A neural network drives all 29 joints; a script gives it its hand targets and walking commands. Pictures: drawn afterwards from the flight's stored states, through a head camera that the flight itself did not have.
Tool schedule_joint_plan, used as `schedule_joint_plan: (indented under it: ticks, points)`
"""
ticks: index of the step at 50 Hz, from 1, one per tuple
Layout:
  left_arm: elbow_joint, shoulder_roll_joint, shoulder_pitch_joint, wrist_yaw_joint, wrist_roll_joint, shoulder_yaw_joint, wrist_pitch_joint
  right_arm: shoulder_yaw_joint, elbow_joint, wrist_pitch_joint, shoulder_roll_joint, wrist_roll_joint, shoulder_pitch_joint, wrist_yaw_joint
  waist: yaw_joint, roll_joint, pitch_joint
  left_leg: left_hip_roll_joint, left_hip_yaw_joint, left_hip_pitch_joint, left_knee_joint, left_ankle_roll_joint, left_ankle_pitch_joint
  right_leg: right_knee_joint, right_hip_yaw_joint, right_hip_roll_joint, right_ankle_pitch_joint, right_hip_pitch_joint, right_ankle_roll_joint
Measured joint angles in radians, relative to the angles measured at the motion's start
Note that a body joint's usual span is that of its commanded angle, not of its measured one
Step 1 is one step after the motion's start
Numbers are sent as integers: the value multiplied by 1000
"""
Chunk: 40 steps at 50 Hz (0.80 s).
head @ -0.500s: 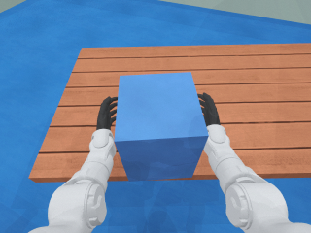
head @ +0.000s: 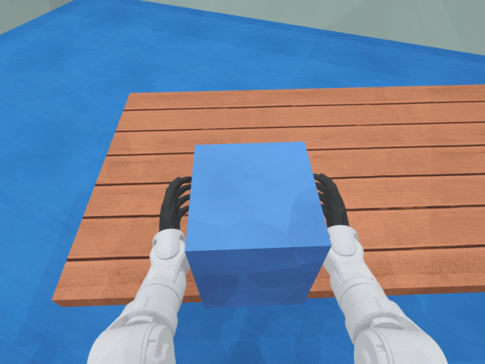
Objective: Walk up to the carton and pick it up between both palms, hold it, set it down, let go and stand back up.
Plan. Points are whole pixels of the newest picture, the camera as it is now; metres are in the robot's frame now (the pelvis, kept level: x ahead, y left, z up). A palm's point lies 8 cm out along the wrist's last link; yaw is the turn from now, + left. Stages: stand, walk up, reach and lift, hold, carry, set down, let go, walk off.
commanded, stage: reach and lift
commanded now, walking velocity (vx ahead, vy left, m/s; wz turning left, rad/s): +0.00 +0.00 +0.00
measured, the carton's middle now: (252, 228) +0.37 +0.00 -0.02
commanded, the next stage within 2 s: none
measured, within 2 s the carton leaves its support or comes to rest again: leaves its support in 0.48 s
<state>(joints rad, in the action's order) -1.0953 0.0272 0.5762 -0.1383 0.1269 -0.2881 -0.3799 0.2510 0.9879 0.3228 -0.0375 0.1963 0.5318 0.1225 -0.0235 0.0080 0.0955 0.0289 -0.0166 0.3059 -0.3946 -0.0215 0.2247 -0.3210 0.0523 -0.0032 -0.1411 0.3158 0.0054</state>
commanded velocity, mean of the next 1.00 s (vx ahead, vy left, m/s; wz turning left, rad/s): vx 0.00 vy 0.00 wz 0.00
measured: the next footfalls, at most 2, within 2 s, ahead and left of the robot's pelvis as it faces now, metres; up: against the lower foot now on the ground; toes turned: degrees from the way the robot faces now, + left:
none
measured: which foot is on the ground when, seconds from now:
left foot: down 0.00-1.00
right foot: down 0.00-1.00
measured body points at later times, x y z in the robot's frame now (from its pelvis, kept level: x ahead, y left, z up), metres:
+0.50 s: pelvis +0.00 -0.01 +0.00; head +0.03 +0.00 +0.45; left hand +0.37 +0.15 +0.03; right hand +0.37 -0.15 +0.04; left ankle -0.02 +0.13 -0.75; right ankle +0.00 -0.12 -0.75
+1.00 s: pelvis -0.02 +0.00 +0.00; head +0.00 +0.03 +0.45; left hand +0.37 +0.15 +0.06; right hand +0.35 -0.15 +0.05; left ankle -0.02 +0.13 -0.75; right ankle +0.00 -0.12 -0.75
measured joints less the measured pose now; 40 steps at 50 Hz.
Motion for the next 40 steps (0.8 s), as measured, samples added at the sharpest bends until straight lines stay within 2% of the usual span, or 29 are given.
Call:
schedule_joint_plan:
  ticks: [7, 20, 28, 35, 40]
  points:
    - [45, 11, -31, -6, 20, 8, 18, -18, -19, 4, 1, -36, -29, -4, 10, 0, 11, 6, 4, -7, 6, -1, 4, 22, -4, -6, 7, -13, 1]
    - [96, 15, -52, -3, 25, 17, 40, -34, -48, 0, -2, -40, -44, 3, 17, 3, 9, 10, -9, -7, 20, -7, -7, 41, 9, -11, 15, -19, 6]
    - [116, 17, -51, 3, 37, 17, 14, -22, -28, 67, -3, -26, -45, 16, 24, 4, 20, 9, -25, -11, 19, -10, -11, 46, 25, -10, 16, -33, 7]
    - [108, 23, -12, 27, 98, -40, -20, 27, 28, 146, -6, 21, -7, 28, 21, -9, 5, 2, -30, -58, 36, -6, -21, 54, 29, -3, 20, -78, 3]
    - [123, 29, 1, 42, 142, -60, 17, 57, 81, 174, -5, 42, 6, 39, 22, -34, -28, 0, -22, -99, 52, -2, -30, 71, 22, -2, 32, -116, 2]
